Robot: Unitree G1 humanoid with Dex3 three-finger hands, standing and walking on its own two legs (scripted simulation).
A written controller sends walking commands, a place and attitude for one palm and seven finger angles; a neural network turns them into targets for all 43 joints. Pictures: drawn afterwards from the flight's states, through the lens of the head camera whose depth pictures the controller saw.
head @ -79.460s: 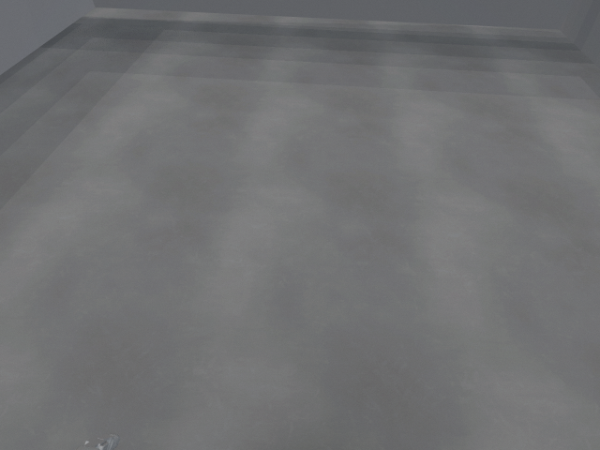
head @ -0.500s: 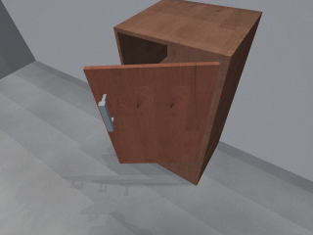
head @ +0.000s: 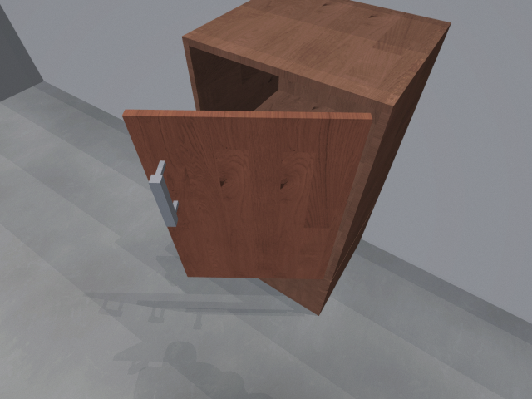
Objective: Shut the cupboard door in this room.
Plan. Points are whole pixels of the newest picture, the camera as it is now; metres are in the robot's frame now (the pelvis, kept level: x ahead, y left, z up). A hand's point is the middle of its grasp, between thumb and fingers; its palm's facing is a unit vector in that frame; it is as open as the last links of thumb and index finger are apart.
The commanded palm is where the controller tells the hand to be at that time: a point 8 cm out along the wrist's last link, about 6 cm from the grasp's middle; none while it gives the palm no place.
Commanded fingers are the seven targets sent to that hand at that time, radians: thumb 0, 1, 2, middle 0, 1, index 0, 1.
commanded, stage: look again from close up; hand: left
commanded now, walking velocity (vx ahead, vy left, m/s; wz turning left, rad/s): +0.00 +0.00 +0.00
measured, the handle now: (166, 194) +0.48 +0.23 -0.02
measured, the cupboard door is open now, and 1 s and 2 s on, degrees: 32 32 32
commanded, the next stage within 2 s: raise the hand and make a fist in 0.18 s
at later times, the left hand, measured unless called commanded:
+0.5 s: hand (149, 337) +0.21 +0.19 -0.02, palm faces +0.23 -0.97 -0.05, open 7.1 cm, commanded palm +0.11 +0.23 -0.06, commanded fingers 0.00 0.90 0.90 -0.40 -0.52 -0.40 -0.52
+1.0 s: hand (141, 384) +0.15 +0.19 -0.05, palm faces +0.00 -1.00 -0.01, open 4.7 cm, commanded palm +0.12 +0.25 -0.05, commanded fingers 0.00 0.90 0.90 -0.86 -1.02 -0.86 -1.02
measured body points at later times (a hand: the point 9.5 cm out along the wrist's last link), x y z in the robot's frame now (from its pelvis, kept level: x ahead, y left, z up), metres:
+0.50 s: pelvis +0.00 -0.01 -0.03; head +0.02 -0.02 +0.41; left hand +0.19 +0.24 -0.01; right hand +0.15 -0.26 -0.13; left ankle +0.00 +0.14 -0.74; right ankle -0.03 -0.10 -0.74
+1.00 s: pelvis -0.07 +0.02 -0.11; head -0.01 +0.02 +0.34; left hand +0.15 +0.25 -0.05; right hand +0.11 -0.20 -0.19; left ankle +0.00 +0.15 -0.74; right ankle -0.03 -0.10 -0.74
